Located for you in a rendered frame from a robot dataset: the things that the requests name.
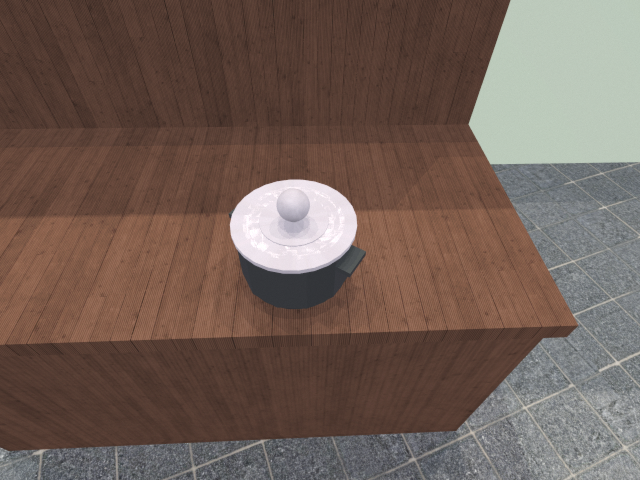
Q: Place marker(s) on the table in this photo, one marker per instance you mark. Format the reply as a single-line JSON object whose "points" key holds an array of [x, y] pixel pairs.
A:
{"points": [[130, 129]]}

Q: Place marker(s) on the lid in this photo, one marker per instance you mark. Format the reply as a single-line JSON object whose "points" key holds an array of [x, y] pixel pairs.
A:
{"points": [[270, 242]]}

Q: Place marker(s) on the knob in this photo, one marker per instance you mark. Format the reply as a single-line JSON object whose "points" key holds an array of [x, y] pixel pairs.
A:
{"points": [[293, 205]]}

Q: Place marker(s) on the pot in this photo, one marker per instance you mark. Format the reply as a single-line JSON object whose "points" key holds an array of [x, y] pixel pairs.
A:
{"points": [[300, 291]]}

